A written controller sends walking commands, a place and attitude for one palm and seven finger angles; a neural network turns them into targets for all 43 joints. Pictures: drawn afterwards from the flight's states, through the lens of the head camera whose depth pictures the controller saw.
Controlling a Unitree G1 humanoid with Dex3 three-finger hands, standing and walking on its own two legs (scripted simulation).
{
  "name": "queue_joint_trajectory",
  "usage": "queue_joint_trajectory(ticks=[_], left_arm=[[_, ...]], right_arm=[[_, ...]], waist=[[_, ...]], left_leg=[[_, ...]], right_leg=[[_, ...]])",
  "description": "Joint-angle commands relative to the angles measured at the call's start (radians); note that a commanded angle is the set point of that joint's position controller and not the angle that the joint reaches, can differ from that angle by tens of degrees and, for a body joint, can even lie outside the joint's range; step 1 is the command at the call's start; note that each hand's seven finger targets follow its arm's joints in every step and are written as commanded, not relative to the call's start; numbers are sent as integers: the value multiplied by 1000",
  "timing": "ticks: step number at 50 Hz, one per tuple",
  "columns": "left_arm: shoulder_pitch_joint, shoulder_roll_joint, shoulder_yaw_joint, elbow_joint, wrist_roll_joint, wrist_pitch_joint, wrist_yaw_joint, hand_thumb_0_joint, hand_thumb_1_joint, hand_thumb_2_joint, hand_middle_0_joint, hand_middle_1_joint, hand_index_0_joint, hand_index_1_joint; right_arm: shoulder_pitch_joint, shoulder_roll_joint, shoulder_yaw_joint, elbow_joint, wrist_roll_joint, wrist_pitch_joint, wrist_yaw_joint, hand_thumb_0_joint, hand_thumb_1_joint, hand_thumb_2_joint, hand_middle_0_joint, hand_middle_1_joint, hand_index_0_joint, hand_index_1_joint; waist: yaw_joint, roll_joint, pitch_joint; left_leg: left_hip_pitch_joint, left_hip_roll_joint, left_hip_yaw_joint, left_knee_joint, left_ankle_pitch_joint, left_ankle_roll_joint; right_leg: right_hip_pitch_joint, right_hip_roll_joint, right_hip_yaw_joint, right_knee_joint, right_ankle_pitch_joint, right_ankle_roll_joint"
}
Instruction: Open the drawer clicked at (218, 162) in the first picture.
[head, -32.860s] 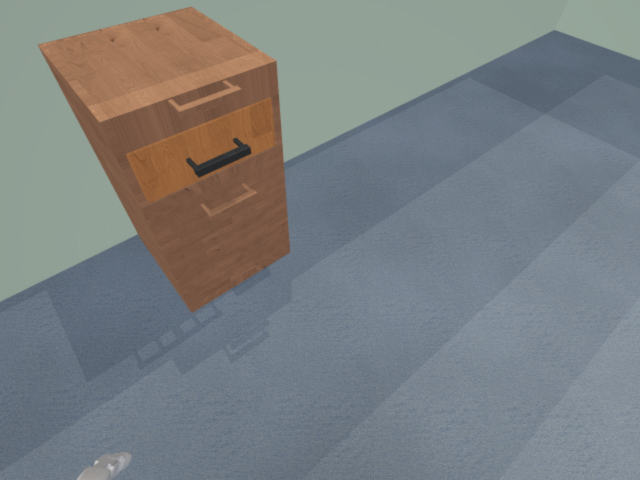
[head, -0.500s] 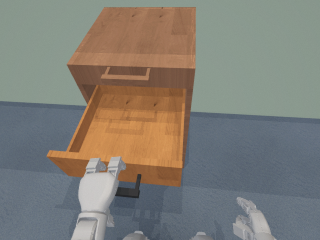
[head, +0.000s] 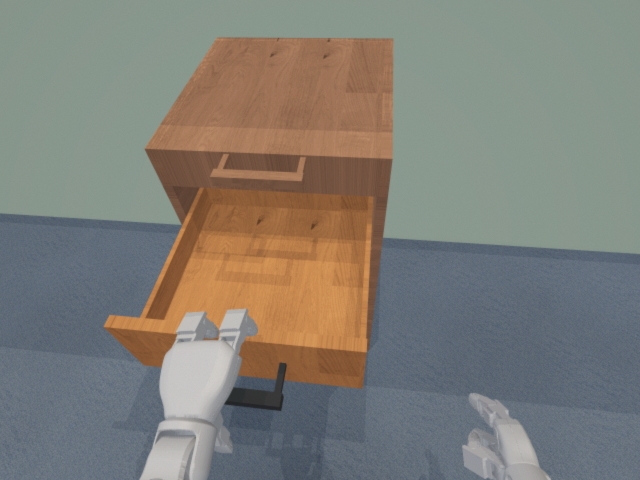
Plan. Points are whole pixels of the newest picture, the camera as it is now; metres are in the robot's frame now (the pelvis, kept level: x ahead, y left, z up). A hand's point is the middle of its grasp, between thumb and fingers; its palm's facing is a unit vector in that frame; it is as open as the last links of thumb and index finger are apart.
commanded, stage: lift the hand off the handle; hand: left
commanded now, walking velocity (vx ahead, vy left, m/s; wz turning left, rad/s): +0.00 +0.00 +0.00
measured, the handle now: (235, 381) +0.27 +0.17 -0.11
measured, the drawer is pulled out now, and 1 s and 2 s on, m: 0.30 0.30 0.30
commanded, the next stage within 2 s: draw the hand back to the body in 0.62 s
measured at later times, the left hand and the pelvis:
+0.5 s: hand (212, 373) +0.24 +0.15 +0.03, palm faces +0.06 -0.17 -0.98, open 13.9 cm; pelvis +0.01 +0.00 +0.01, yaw +0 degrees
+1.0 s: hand (183, 366) +0.23 +0.17 +0.06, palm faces +0.10 -0.13 -0.99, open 13.9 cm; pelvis +0.00 -0.01 +0.02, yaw -1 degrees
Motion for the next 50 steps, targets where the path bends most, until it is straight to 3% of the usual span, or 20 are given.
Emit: queue_joint_trajectory(ticks=[1,5,8,10,12,16,17,23,26,28,30,34,36,38,40,42,46,50], left_arm=[[-116,77,60,-236,14,-8,45,0,-500,300,-300,-1200,-300,-1200],[-169,83,62,-228,5,10,37,0,-500,300,-300,-1200,-300,-1200],[-115,112,93,-241,-9,15,22,0,-500,300,-300,-1200,-300,-1200],[-98,74,48,-267,-21,19,2,0,-500,300,-300,-1200,-300,-1200],[-103,78,46,-270,-26,22,-19,0,-500,300,-300,-1200,-300,-1200],[-71,96,53,-302,-20,7,-38,0,-500,300,-300,-1200,-300,-1200],[-62,131,93,-312,-18,3,-38,0,-500,300,-300,-1200,-300,-1200],[-40,109,72,-400,-11,-15,-33,0,-500,300,-300,-1200,-300,-1200],[-41,103,60,-420,-13,-14,-38,0,-500,300,-300,-1200,-300,-1200],[0,93,53,-382,-12,-8,-43,0,-500,300,-300,-1200,-300,-1200],[-36,82,36,-349,-11,-1,-52,0,-500,300,-300,-1200,-300,-1200],[-103,129,84,-322,2,4,-52,0,-500,300,-300,-1200,-300,-1200],[-138,120,75,-338,3,-2,-53,0,-500,300,-300,-1200,-300,-1200],[-109,143,100,-389,-10,-7,-51,0,-500,300,-300,-1200,-300,-1200],[-99,159,118,-413,-23,-8,-55,0,-500,300,-300,-1200,-300,-1200],[-66,193,160,-425,-39,-4,-61,0,-500,300,-300,-1200,-300,-1200],[7,179,154,-390,-62,16,-96,0,-500,300,-300,-1200,-300,-1200],[40,228,191,-458,-88,25,-150,0,-500,300,-300,-1200,-300,-1200]], right_arm=[[-120,-91,-33,-155,-7,-52,6,0,-900,-900,200,300,200,300],[-130,-94,-32,-145,-4,-50,2,0,-900,-900,200,300,200,300],[-135,-93,-30,-149,0,-53,-2,0,-900,-900,200,300,200,300],[-138,-90,-29,-153,4,-52,4,0,-900,-900,200,300,200,300],[-144,-93,-28,-153,7,-49,6,0,-900,-900,200,300,200,300],[-143,-89,-22,-158,5,-53,13,0,-900,-900,200,300,200,300],[-145,-90,-23,-161,6,-53,12,0,-900,-900,200,300,200,300],[-146,-85,-25,-163,-2,-58,32,0,-900,-900,200,300,200,300],[-146,-85,-29,-159,-2,-58,39,0,-900,-900,200,300,200,300],[-145,-84,-24,-161,1,-61,41,0,-900,-900,200,300,200,300],[-155,-85,-21,-155,3,-58,38,0,-900,-900,200,300,200,300],[-167,-82,-19,-147,6,-56,22,0,-900,-900,200,300,200,300],[-166,-81,-22,-146,3,-60,18,0,-900,-900,200,300,200,300],[-167,-79,-21,-154,2,-62,13,0,-900,-900,200,300,200,300],[-173,-78,-22,-153,3,-61,9,0,-900,-900,200,300,200,300],[-179,-79,-20,-155,6,-62,4,0,-900,-900,200,300,200,300],[-192,-83,-12,-150,17,-63,4,0,-900,-900,200,300,200,300],[-206,-93,-6,-162,22,-60,-3,0,-900,-900,200,300,200,300]], waist=[[6,-48,-224],[-6,-71,-201],[14,-82,-223],[11,-75,-217],[6,-78,-196],[18,-77,-176],[25,-75,-181],[25,-45,-183],[18,-59,-181],[23,-83,-155],[17,-107,-119],[24,-106,-120],[25,-81,-142],[40,-43,-189],[43,-31,-183],[47,-50,-170],[49,-108,-81],[59,-115,-78]], left_leg=[[148,-52,20,-113,288,34],[155,-52,19,-128,264,37],[172,-54,24,-142,296,37],[184,-53,23,-150,318,38],[193,-49,20,-162,329,37],[196,-50,21,-175,326,38],[201,-49,24,-178,345,36],[231,-44,21,-181,385,32],[241,-43,19,-184,380,34],[226,-44,20,-188,364,34],[207,-46,21,-201,301,36],[209,-52,30,-214,253,37],[221,-54,28,-215,263,37],[249,-55,32,-223,289,37],[252,-57,34,-231,293,35],[249,-57,34,-243,292,34],[231,-53,42,-274,256,37],[249,-57,52,-300,252,44]], right_leg=[[136,42,-26,-136,285,-44],[141,41,-23,-162,263,-39],[194,40,-12,-169,316,-37],[205,38,-20,-173,337,-36],[206,40,-17,-186,336,-38],[219,37,-16,-193,336,-36],[232,40,-7,-195,355,-41],[227,42,-5,-191,369,-42],[224,44,-8,-196,359,-41],[223,46,-11,-199,347,-39],[209,42,-14,-219,290,-34],[216,38,5,-244,240,-33],[223,37,6,-242,247,-35],[263,36,7,-242,270,-38],[276,35,5,-250,273,-37],[299,34,14,-268,275,-36],[298,27,19,-305,244,-23],[344,17,29,-332,234,-15]])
